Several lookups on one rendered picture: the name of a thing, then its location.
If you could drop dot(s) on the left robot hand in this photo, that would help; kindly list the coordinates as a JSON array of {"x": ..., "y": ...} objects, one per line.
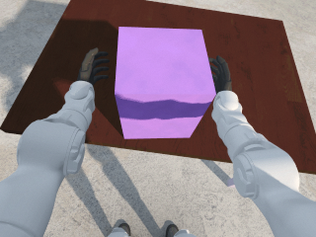
[{"x": 88, "y": 71}]

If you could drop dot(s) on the right robot upper arm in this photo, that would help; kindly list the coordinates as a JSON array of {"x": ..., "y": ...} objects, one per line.
[{"x": 269, "y": 178}]

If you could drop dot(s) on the right robot foot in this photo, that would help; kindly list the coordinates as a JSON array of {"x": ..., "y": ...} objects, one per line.
[{"x": 171, "y": 230}]

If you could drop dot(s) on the carton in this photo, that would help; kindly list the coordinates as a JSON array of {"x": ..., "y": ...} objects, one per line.
[{"x": 163, "y": 82}]

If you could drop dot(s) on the robot left forearm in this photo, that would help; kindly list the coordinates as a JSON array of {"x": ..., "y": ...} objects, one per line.
[{"x": 76, "y": 112}]

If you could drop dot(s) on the left robot upper arm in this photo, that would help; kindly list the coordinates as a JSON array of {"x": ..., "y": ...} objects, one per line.
[{"x": 49, "y": 152}]

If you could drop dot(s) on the left robot shin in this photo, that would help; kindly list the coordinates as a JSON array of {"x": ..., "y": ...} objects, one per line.
[{"x": 118, "y": 229}]

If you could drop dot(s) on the right robot hand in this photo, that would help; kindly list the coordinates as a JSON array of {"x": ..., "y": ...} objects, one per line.
[{"x": 222, "y": 79}]

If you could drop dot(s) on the robot right forearm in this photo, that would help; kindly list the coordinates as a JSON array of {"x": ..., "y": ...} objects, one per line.
[{"x": 234, "y": 130}]

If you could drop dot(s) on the table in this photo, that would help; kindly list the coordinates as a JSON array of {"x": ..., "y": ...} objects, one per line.
[{"x": 257, "y": 51}]

